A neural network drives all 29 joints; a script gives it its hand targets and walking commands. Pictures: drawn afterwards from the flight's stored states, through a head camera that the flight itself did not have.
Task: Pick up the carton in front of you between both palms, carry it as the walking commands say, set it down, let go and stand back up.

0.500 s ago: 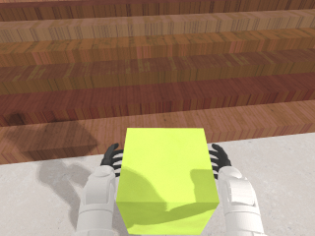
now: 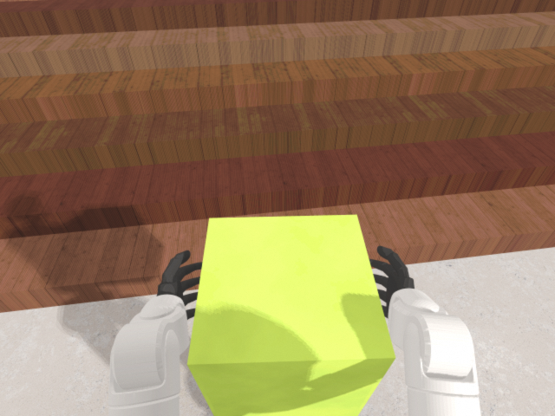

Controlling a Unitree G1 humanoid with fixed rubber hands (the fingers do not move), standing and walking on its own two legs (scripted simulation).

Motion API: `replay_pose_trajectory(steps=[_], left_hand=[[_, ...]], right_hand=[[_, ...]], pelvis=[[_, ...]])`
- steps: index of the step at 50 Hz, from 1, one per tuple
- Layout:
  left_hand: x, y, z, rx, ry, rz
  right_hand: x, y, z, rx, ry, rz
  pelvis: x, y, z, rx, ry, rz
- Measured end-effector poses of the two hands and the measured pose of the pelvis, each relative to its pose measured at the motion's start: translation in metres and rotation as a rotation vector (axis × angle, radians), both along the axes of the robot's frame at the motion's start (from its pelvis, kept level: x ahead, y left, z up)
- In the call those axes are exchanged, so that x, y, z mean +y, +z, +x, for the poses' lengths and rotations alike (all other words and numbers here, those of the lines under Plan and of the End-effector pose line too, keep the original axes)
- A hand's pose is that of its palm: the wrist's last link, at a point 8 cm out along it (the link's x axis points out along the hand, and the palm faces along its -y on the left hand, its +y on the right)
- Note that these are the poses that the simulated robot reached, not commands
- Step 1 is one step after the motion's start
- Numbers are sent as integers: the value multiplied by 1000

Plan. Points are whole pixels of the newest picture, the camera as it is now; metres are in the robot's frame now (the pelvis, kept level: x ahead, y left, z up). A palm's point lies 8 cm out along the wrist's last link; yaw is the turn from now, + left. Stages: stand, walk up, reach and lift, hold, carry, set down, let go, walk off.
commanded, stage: carry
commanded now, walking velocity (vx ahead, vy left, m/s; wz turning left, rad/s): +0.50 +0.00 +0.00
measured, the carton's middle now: (285, 323) +0.27 +0.01 +0.02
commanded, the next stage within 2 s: none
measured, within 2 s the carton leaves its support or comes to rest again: neither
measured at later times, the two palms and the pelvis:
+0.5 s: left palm (215, 146) +0.55 +0.14 +0.15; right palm (375, 140) +0.58 -0.16 +0.14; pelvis +0.28 -0.04 +0.02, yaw +3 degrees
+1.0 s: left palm (226, 57) +0.99 +0.17 +0.15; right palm (336, 56) +0.98 -0.13 +0.16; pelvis +0.59 +0.02 +0.01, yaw +1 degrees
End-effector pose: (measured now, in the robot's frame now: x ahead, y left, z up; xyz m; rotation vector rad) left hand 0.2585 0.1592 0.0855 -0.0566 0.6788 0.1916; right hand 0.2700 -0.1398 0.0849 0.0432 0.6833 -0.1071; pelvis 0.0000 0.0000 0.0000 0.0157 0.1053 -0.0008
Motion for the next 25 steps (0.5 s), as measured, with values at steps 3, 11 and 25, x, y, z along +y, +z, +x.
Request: replay_pose_trajectory(steps=[3, 11, 25], left_hand=[[-5, 2, 28, 35, -17, -4], [-36, 6, 131, -27, -33, -3], [-21, 60, 290, -113, 88, -28]], right_hand=[[-6, -1, 19, 35, -17, -1], [-36, 2, 117, -26, -48, 20], [-19, 57, 306, -107, 24, 52]], pelvis=[[-1, 6, 28, 10, -2, -25], [-26, -12, 121, -31, 39, -39], [-35, 16, 278, -11, 51, 8]])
